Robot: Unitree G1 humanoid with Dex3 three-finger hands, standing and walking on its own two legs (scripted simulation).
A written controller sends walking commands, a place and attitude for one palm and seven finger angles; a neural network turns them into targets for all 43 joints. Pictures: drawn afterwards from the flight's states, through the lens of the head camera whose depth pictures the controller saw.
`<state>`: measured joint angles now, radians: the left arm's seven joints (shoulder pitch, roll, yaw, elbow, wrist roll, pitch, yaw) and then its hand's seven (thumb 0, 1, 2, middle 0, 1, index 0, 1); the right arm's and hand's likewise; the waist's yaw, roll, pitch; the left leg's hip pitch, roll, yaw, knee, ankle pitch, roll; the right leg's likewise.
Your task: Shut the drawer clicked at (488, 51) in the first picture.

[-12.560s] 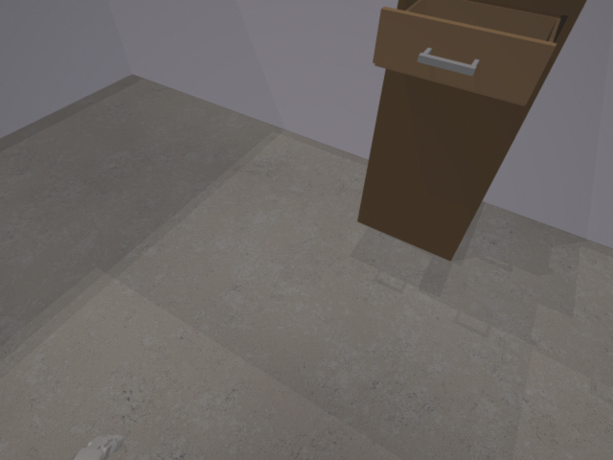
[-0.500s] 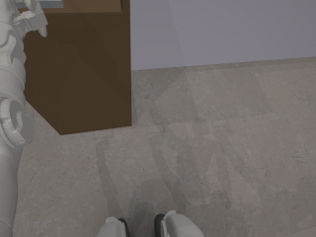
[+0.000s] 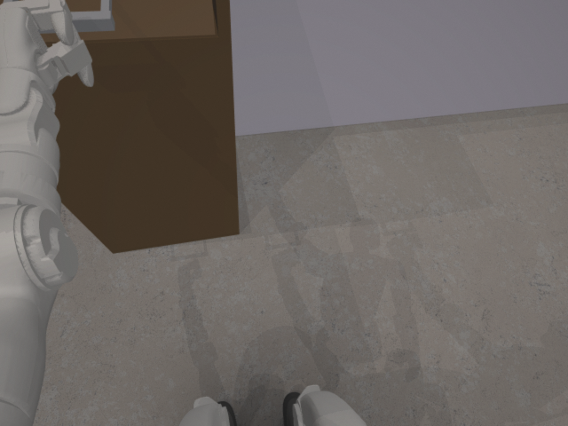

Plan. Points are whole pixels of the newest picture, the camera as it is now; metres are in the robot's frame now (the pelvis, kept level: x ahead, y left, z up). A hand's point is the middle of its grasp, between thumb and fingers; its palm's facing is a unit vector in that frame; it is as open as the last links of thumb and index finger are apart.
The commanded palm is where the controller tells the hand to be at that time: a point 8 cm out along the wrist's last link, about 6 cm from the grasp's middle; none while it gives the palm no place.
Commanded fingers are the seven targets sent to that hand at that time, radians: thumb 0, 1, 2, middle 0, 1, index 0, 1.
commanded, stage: pull the fist back off the drawer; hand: left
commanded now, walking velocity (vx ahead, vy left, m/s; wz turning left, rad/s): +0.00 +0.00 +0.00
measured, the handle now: (58, 12) +0.65 +0.20 +0.14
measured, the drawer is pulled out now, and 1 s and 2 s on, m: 0.00 0.00 0.00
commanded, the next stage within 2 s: draw the hand back to the body in 0.14 s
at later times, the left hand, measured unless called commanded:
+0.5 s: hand (62, 99) +0.49 +0.18 +0.15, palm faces +0.04 -1.00 -0.01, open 3.3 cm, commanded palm +0.45 +0.23 +0.16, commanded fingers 0.00 0.90 0.90 -1.40 -1.60 -1.40 -1.60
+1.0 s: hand out of the picture +0.30 +0.21 +0.17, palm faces +0.29 -0.93 -0.21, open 3.3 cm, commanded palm +0.26 +0.25 +0.19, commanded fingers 0.00 0.90 0.90 -1.40 -1.60 -1.40 -1.60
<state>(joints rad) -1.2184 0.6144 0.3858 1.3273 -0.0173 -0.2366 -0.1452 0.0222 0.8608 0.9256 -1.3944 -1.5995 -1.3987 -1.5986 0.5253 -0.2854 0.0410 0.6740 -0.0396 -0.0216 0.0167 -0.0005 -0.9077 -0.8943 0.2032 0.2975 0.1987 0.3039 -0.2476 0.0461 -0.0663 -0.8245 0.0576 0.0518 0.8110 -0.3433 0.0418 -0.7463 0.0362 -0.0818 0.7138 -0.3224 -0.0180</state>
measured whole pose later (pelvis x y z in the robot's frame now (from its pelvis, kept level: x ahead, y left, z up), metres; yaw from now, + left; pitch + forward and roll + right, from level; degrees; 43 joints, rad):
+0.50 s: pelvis +0.04 -0.01 +0.02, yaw +0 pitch +13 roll -2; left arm -0.66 0.38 0.33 0.80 -0.16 -0.16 -0.20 0.02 0.90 0.90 -1.39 -1.60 -1.40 -1.60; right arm 0.42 -0.27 0.00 0.60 0.03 0.04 0.02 0.00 -0.91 -0.89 0.20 0.30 0.20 0.30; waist -0.09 0.05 -0.12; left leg -0.53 0.05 0.08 0.68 -0.37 0.03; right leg -0.48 0.04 -0.05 0.61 -0.35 -0.02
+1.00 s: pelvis +0.00 -0.02 +0.04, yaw +2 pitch -3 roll +0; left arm -0.09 0.30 0.16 0.13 -0.09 -0.07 0.04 0.02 0.89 0.90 -1.40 -1.60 -1.40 -1.60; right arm 0.15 -0.24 0.06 0.59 0.04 -0.03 -0.07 0.01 -0.91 -0.89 0.20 0.30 0.20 0.30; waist 0.04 0.04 0.01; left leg -0.19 0.01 0.05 0.46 -0.22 0.01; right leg -0.14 0.02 -0.08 0.43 -0.25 -0.03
